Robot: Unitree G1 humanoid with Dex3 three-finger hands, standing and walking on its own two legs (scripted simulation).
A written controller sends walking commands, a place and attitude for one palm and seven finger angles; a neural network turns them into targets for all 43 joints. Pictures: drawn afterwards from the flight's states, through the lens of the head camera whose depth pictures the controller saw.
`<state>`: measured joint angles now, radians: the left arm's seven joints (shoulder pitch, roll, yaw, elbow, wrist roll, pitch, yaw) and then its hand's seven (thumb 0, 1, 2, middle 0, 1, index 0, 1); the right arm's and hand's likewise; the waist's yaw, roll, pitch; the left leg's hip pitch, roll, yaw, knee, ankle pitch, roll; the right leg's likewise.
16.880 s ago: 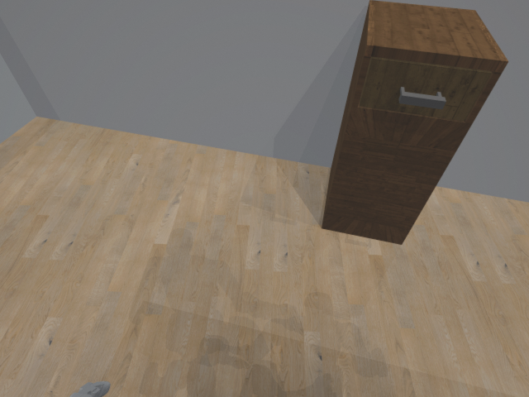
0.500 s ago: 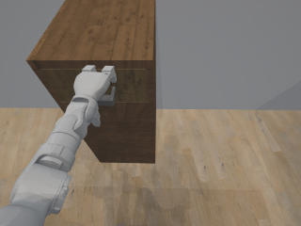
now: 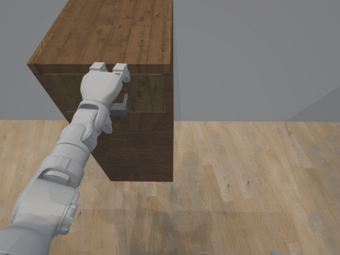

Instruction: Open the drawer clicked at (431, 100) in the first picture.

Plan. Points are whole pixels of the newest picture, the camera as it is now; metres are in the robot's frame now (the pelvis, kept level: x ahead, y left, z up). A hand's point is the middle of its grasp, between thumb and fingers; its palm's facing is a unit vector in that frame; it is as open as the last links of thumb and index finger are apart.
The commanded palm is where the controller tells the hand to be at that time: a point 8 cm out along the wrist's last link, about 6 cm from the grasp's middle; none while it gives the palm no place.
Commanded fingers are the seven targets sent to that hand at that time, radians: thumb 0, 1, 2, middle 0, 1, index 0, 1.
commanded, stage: move the hooked fingers above the handle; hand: left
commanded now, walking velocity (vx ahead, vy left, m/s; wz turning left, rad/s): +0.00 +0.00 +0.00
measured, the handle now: (107, 103) +0.53 +0.18 +0.00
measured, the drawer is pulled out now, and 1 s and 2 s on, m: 0.00 0.00 0.00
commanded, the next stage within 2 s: none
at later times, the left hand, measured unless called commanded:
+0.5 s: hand (93, 95) +0.49 +0.19 +0.08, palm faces +0.15 +0.00 -0.99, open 13.8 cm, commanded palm +0.46 +0.20 +0.13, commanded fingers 0.00 -0.50 0.30 -0.30 -1.20 -0.30 -1.20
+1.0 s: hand (77, 102) +0.47 +0.23 +0.08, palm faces +0.06 +0.08 -1.00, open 13.8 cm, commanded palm +0.44 +0.19 +0.12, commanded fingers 0.00 -0.50 0.30 -0.30 -1.20 -0.30 -1.20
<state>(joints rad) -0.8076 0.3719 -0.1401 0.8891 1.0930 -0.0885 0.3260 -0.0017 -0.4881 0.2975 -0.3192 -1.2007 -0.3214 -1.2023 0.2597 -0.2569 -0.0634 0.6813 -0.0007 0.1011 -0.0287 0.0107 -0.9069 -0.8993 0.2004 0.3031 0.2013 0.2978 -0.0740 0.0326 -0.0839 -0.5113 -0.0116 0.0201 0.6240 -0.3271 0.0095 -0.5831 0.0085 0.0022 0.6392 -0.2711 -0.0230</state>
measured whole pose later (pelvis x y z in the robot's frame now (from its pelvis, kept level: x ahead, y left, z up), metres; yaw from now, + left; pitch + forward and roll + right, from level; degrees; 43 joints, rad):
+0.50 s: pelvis +0.00 +0.01 +0.00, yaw +0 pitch +14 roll +0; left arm -0.83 0.44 -0.08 0.92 1.10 -0.05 0.37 0.00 -0.49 0.30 -0.32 -1.20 -0.32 -1.21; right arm 0.29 -0.26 -0.07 0.70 -0.01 0.10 -0.02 0.01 -0.91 -0.90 0.20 0.30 0.20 0.30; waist -0.08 0.04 -0.09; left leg -0.58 -0.01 0.03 0.67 -0.35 0.02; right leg -0.64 0.01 0.01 0.67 -0.28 -0.01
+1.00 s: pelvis +0.00 +0.01 +0.00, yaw +0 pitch +13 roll +1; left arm -0.83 0.45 -0.12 0.99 1.07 0.08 0.33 0.00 -0.49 0.30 -0.31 -1.20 -0.32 -1.20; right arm 0.25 -0.25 -0.05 0.69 0.01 0.12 -0.02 0.01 -0.91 -0.90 0.20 0.30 0.20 0.30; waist -0.05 0.04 -0.09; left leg -0.53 -0.01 0.03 0.63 -0.33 0.02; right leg -0.60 0.01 0.01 0.64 -0.26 -0.01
